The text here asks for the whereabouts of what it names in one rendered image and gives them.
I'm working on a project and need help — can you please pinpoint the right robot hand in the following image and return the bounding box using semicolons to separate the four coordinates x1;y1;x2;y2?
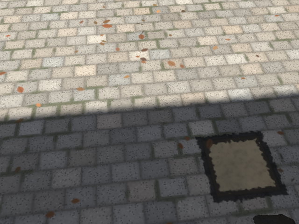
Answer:
253;214;296;224

